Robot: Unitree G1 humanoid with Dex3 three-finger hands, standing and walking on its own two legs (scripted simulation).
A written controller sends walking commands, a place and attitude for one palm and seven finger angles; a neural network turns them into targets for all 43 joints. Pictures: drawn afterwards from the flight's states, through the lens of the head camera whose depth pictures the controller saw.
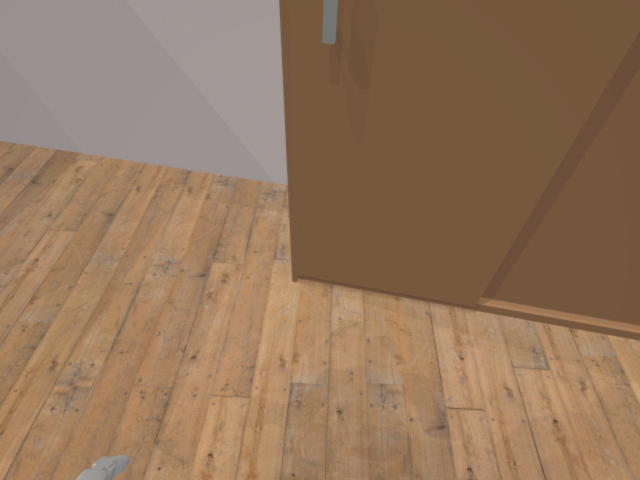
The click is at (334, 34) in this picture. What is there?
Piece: wardrobe's sliding door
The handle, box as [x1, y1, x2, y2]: [322, 0, 337, 43]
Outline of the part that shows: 323,0 322,42 333,43 335,39 337,0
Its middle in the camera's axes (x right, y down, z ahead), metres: +0.02 -0.47 +0.75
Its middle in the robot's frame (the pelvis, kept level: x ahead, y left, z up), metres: +0.90 +0.03 +0.25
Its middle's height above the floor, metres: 1.01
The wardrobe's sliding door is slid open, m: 0.00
